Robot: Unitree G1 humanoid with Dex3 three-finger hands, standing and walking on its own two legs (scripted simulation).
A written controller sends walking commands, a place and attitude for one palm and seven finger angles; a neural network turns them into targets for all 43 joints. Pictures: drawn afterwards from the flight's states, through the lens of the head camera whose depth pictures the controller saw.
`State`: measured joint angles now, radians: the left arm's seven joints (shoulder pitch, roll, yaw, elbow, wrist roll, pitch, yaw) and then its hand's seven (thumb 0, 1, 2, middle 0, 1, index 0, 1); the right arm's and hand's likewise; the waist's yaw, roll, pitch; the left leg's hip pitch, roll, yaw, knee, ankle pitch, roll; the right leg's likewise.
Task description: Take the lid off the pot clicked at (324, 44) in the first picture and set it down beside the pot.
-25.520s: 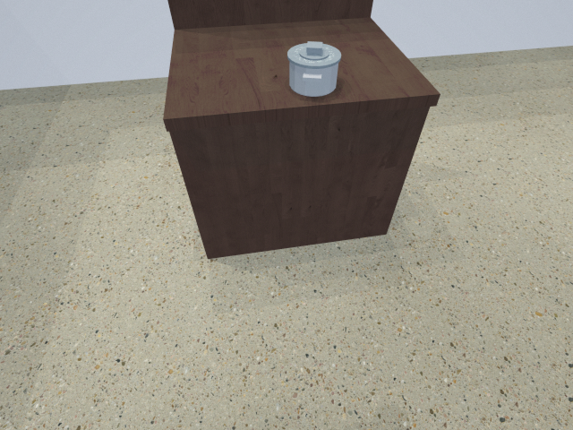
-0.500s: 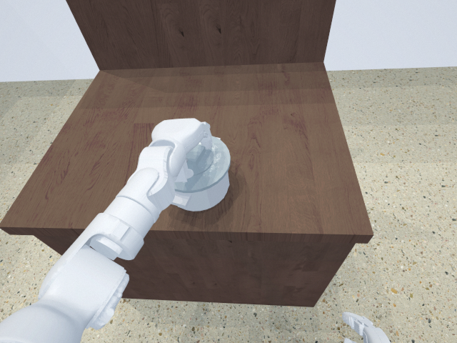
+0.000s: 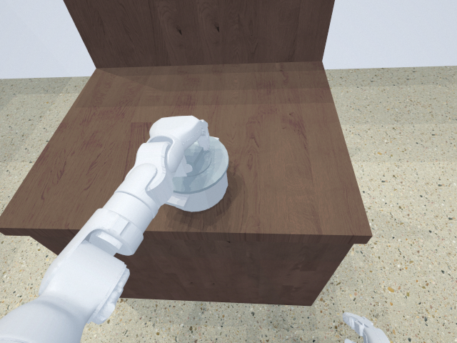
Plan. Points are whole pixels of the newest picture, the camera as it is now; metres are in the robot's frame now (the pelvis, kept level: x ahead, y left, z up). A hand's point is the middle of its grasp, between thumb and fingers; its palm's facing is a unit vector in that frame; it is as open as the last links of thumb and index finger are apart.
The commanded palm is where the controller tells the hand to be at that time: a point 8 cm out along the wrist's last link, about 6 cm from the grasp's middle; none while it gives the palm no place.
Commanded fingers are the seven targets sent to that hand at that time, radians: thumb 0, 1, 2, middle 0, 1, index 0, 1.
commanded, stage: close the fingers and squeeze the knob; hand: left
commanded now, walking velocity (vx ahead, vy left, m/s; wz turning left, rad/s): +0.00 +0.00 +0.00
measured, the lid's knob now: (189, 154) +0.46 +0.09 +0.06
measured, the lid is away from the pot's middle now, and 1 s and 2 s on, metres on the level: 0.00 0.01 0.01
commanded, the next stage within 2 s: lift the lid straight up in 0.48 s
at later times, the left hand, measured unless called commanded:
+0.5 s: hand (183, 159) +0.43 +0.09 +0.08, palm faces -0.32 -0.04 -0.95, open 8.1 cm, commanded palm +0.42 +0.09 +0.14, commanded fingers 0.00 0.58 1.06 -0.84 -1.02 -0.76 -0.98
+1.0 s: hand (186, 153) +0.42 +0.08 +0.10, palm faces -0.28 -0.05 -0.96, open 8.0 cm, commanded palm +0.42 +0.09 +0.18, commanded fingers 0.00 0.61 1.06 -0.85 -1.02 -0.77 -0.99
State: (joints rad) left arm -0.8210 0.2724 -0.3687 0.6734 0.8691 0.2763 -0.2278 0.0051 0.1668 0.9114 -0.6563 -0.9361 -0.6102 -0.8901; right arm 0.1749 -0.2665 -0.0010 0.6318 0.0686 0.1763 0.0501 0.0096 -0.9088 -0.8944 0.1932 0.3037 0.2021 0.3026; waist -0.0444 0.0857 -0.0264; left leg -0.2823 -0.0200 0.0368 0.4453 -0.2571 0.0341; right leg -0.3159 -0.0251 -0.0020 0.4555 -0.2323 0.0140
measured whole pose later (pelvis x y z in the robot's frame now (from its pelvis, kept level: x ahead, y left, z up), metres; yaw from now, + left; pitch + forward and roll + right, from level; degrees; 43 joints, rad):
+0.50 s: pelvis +0.00 +0.00 +0.00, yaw +1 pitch +5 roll +0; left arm -0.83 0.26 -0.41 0.68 0.86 0.31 -0.22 0.00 0.21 0.91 -0.65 -0.93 -0.57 -0.88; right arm 0.17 -0.26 0.00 0.64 0.07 0.18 0.06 0.01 -0.91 -0.89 0.19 0.30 0.20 0.30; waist -0.04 0.09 -0.03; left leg -0.29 -0.03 0.03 0.45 -0.26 0.04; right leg -0.32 -0.03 -0.01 0.46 -0.24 0.02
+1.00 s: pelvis +0.00 +0.00 +0.00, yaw +1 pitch +4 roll +0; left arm -0.83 0.27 -0.42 0.58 0.83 0.32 -0.24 0.01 0.22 0.88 -0.67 -0.93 -0.59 -0.87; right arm 0.15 -0.26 0.00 0.65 0.07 0.16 0.06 0.01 -0.91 -0.89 0.19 0.30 0.20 0.30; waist -0.03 0.11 -0.02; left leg -0.26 -0.03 0.03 0.44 -0.25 0.04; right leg -0.29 -0.03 -0.01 0.46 -0.24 0.02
